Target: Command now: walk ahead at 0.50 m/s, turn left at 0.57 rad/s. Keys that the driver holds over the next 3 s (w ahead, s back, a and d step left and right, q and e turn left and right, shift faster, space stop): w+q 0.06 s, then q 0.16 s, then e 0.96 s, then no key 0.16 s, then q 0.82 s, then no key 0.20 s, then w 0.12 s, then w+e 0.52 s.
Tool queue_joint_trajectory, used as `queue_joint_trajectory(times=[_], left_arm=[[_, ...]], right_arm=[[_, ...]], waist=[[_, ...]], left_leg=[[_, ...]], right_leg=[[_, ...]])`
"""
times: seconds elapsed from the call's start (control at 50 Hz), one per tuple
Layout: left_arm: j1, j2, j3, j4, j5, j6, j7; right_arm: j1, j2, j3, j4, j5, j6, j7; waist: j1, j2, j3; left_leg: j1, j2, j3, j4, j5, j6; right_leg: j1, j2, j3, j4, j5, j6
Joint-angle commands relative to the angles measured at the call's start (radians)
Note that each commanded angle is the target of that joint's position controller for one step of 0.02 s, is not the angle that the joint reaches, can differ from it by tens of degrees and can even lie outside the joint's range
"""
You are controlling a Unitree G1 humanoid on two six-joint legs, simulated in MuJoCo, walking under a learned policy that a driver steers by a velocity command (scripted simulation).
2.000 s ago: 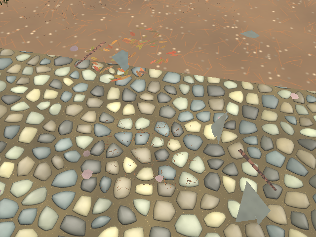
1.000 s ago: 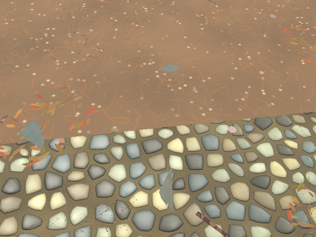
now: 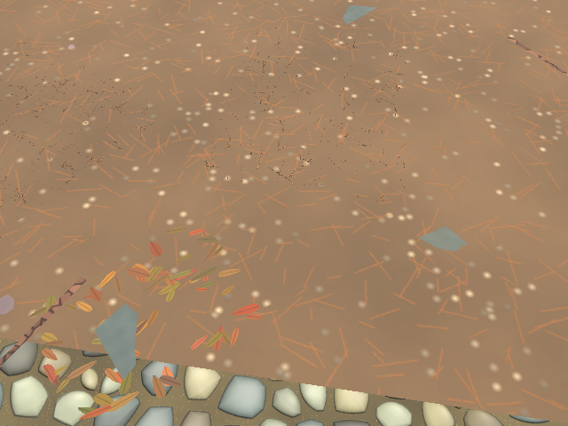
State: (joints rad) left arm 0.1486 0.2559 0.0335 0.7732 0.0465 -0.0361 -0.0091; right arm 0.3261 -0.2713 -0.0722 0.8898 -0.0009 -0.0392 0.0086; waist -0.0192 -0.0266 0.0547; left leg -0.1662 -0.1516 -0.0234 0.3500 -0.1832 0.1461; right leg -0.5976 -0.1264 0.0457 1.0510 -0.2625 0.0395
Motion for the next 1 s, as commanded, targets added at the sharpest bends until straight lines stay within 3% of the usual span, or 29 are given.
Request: queue_joint_trajectory(times=[0.02, 0.06, 0.12, 0.18, 0.24, 0.26, 0.28, 0.3, 0.32, 0.34, 0.36, 0.38, 0.4, 0.44, 0.5, 0.54, 0.58, 0.64, 0.68, 0.7, 0.72, 0.74, 0.76, 0.78, 0.8, 0.86, 0.92, 1.0], left_arm=[[-0.015, 0.074, 0.016, -0.06, 0.0, 0.011, -0.003], [-0.086, 0.074, 0.014, -0.084, -0.004, 0.01, -0.005], [-0.156, 0.069, 0.007, -0.112, -0.012, 0.002, -0.004], [-0.178, 0.077, 0.001, -0.128, -0.023, -0.012, 0.003], [0.009, 0.136, 0.018, -0.072, -0.022, -0.029, 0.02], [0.121, 0.147, 0.022, -0.041, -0.013, -0.046, 0.029], [0.235, 0.201, 0.028, -0.034, 0.002, -0.06, 0.038], [0.209, 0.261, 0.044, -0.04, -0.005, -0.045, 0.03], [0.19, 0.189, 0.037, -0.042, -0.041, -0.03, 0.019], [0.113, 0.093, 0.01, -0.044, -0.049, -0.028, 0.014], [0.05, 0.042, -0.009, -0.044, -0.043, -0.025, 0.012], [0.035, 0.039, -0.015, -0.035, -0.043, -0.023, 0.015], [0.029, 0.058, -0.012, -0.019, -0.043, -0.018, 0.016], [0.05, 0.112, 0.006, 0.0, -0.034, -0.013, 0.008], [0.085, 0.162, 0.032, 0.01, -0.033, 0.009, 0.006], [0.088, 0.166, 0.044, 0.006, -0.032, 0.033, 0.006], [0.075, 0.162, 0.053, -0.001, -0.027, 0.054, 0.005], [0.068, 0.162, 0.067, -0.001, -0.025, 0.074, 0.002], [0.046, 0.158, 0.071, -0.004, -0.035, 0.085, 0.004], [0.052, 0.137, 0.067, -0.01, -0.043, 0.085, 0.006], [0.062, 0.08, 0.054, -0.038, -0.06, 0.08, 0.005], [0.069, 0.098, 0.062, -0.03, -0.042, 0.074, 0.013], [0.076, 0.159, 0.079, -0.014, -0.017, 0.075, 0.014], [0.122, 0.149, 0.084, 0.008, -0.019, 0.08, 0.009], [0.157, 0.139, 0.084, 0.024, -0.015, 0.088, 0.007], [0.135, 0.124, 0.077, 0.018, -0.021, 0.106, -0.008], [0.048, 0.105, 0.063, -0.023, -0.028, 0.113, -0.023], [0.008, 0.092, 0.049, -0.059, -0.04, 0.117, -0.034]], right_arm=[[0.038, -0.148, -0.033, -0.055, 0.001, -0.02, -0.002], [0.078, -0.148, -0.033, -0.052, 0.001, -0.018, -0.003], [0.122, -0.154, -0.034, -0.044, -0.002, -0.009, -0.012], [0.136, -0.156, -0.034, -0.05, -0.012, 0.006, -0.022], [0.046, -0.175, -0.038, -0.082, -0.015, 0.003, -0.032], [0.025, -0.166, -0.034, -0.086, -0.001, -0.008, -0.027], [0.052, -0.098, -0.013, -0.119, 0.017, -0.02, -0.025], [0.256, -0.041, -0.008, -0.105, 0.049, -0.011, -0.035], [0.289, -0.11, -0.013, -0.045, -0.004, 0.005, -0.043], [0.209, -0.108, -0.011, -0.032, -0.018, 0.014, -0.037], [0.131, -0.094, -0.004, -0.048, -0.027, 0.02, -0.03], [0.081, -0.087, 0.0, -0.062, -0.033, 0.031, -0.022], [0.087, -0.077, 0.005, -0.059, -0.04, 0.046, -0.013], [0.077, -0.066, 0.013, -0.061, -0.032, 0.061, -0.015], [0.016, -0.071, 0.019, -0.072, -0.024, 0.077, -0.03], [-0.042, -0.075, 0.021, -0.089, -0.022, 0.085, -0.035], [-0.082, -0.072, 0.025, -0.103, -0.017, 0.084, -0.038], [-0.068, -0.06, 0.032, -0.104, -0.006, 0.069, -0.05], [-0.003, -0.056, 0.032, -0.089, -0.005, 0.052, -0.061], [0.015, -0.093, 0.023, -0.09, -0.012, 0.043, -0.069], [0.008, -0.194, 0.002, -0.11, -0.031, 0.041, -0.077], [-0.115, -0.236, -0.011, -0.138, -0.037, 0.044, -0.075], [-0.138, -0.163, 0.006, -0.147, -0.037, 0.042, -0.072], [-0.191, -0.106, 0.022, -0.158, -0.028, 0.038, -0.07], [-0.22, -0.087, 0.028, -0.169, -0.024, 0.035, -0.067], [-0.166, -0.091, 0.027, -0.17, -0.025, 0.033, -0.065], [-0.071, -0.123, 0.011, -0.144, -0.025, 0.036, -0.063], [-0.071, -0.16, -0.007, -0.142, -0.03, 0.038, -0.044]], waist=[[0.004, 0.061, -0.013], [-0.028, 0.077, -0.012], [-0.052, 0.085, -0.016], [-0.063, 0.112, -0.044], [0.029, 0.129, -0.101], [0.09, 0.094, -0.146], [0.112, -0.022, -0.28], [0.018, -0.251, -0.421], [0.007, -0.111, -0.414], [0.002, -0.036, -0.275], [-0.003, -0.008, -0.186], [-0.009, -0.048, -0.14], [-0.027, -0.091, -0.127], [-0.032, -0.106, -0.141], [-0.012, -0.105, -0.149], [0.004, -0.117, -0.128], [0.012, -0.128, -0.097], [0.01, -0.126, -0.086], [-0.026, -0.116, -0.082], [-0.029, -0.067, -0.074], [-0.012, 0.136, -0.084], [0.007, 0.249, -0.011], [0.035, 0.119, -0.011], [0.08, 0.086, -0.02], [0.098, 0.094, -0.028], [0.056, 0.15, -0.044], [-0.005, 0.166, -0.058], [-0.024, 0.201, -0.078]], left_leg=[[0.003, 0.246, -0.252, -0.156, 0.276, 0.122], [0.052, 0.241, -0.266, -0.144, 0.271, 0.104], [0.109, 0.23, -0.246, -0.045, 0.576, 0.073], [0.141, 0.22, -0.264, 0.053, 0.699, 0.035], [0.12, 0.199, -0.295, 0.209, 0.758, -0.034], [0.085, 0.16, -0.26, 0.354, 0.711, -0.06], [-0.038, 0.105, -0.202, 0.606, 0.315, -0.089], [-0.24, -0.072, -0.115, 0.883, -0.48, -0.116], [-0.249, -0.007, -0.161, 0.946, -0.41, -0.107], [-0.251, 0.022, -0.168, 0.919, -0.343, -0.119], [-0.261, 0.054, -0.147, 0.842, -0.315, -0.129], [-0.25, 0.087, -0.121, 0.77, -0.29, -0.139], [-0.194, 0.097, -0.072, 0.721, -0.263, -0.152], [-0.153, 0.086, -0.019, 0.632, -0.253, -0.165], [-0.174, 0.09, -0.009, 0.55, -0.286, -0.171], [-0.176, 0.094, -0.01, 0.502, -0.272, -0.163], [-0.154, 0.088, -0.005, 0.446, -0.252, -0.156], [-0.081, 0.071, 0.0, 0.318, -0.226, -0.136], [0.039, 0.064, 0.0, 0.105, -0.14, -0.104], [0.099, 0.126, -0.062, -0.019, -0.163, -0.08], [0.141, 0.36, -0.324, -0.145, -0.306, -0.002], [-0.027, 0.539, -0.488, -0.225, -0.246, 0.088], [-0.111, 0.517, -0.398, -0.173, -0.062, 0.109], [-0.135, 0.45, -0.287, -0.138, 0.065, 0.083], [-0.109, 0.399, -0.197, -0.114, 0.155, 0.057], [0.021, 0.359, -0.08, -0.052, 0.368, 0.053], [0.159, 0.398, -0.073, -0.015, 0.446, 0.072], [0.137, 0.422, -0.023, 0.027, 0.471, 0.062]], right_leg=[[-0.051, 0.016, -0.045, -0.112, 0.11, 0.028], [-0.082, 0.028, -0.04, -0.201, 0.176, 0.03], [-0.062, 0.079, -0.052, -0.309, 0.209, 0.021], [0.02, 0.138, -0.052, -0.404, 0.199, -0.004], [0.273, 0.175, -0.038, -0.562, 0.205, -0.056], [0.429, 0.135, -0.034, -0.655, 0.373, -0.084], [0.665, -0.097, 0.153, -0.597, 0.722, -0.14], [0.852, -0.365, 0.5, -0.56, 1.214, -0.344], [0.749, -0.321, 0.545, -0.594, 1.063, -0.362], [0.621, -0.242, 0.41, -0.635, 0.886, -0.331], [0.529, -0.172, 0.317, -0.672, 0.77, -0.288], [0.476, -0.121, 0.256, -0.703, 0.741, -0.26], [0.412, -0.072, 0.206, -0.722, 0.742, -0.244], [0.39, -0.035, 0.186, -0.719, 0.774, -0.238], [0.379, -0.039, 0.246, -0.747, 0.486, -0.254], [0.332, -0.027, 0.298, -0.795, 0.159, -0.25], [0.277, -0.014, 0.339, -0.834, -0.048, -0.241], [0.244, -0.005, 0.389, -0.835, -0.075, -0.219], [0.194, 0.029, 0.396, -0.801, -0.091, -0.167], [0.139, 0.075, 0.365, -0.754, -0.161, -0.114], [0.029, 0.18, 0.233, -0.555, -0.256, -0.052], [-0.013, 0.294, 0.028, -0.279, -0.273, -0.038], [0.07, 0.213, 0.057, -0.1, -0.243, -0.036], [0.108, 0.214, 0.046, -0.014, -0.195, -0.036], [0.103, 0.207, 0.032, 0.058, -0.154, -0.028], [0.034, 0.186, -0.012, 0.089, -0.138, 0.005], [0.006, 0.163, -0.027, -0.041, -0.164, 0.026], [0.147, 0.153, -0.084, -0.232, -0.209, 0.002]])
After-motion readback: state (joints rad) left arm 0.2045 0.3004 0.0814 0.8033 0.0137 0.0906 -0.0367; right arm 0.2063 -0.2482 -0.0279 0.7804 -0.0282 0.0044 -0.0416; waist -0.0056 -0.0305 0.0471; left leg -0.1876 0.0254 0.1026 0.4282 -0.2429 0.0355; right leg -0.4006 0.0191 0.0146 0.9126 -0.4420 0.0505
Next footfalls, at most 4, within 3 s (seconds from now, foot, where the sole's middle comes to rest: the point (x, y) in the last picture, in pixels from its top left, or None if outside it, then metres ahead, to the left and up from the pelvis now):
0.28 right None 0.33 -0.11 -0.78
0.70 left None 0.24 0.06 -0.78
1.14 right None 0.18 -0.15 -0.78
1.58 left None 0.24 0.03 -0.78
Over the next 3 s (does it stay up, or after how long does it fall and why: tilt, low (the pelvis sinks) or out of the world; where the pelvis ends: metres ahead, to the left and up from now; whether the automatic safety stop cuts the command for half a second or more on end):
stays up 0.34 -0.13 -0.02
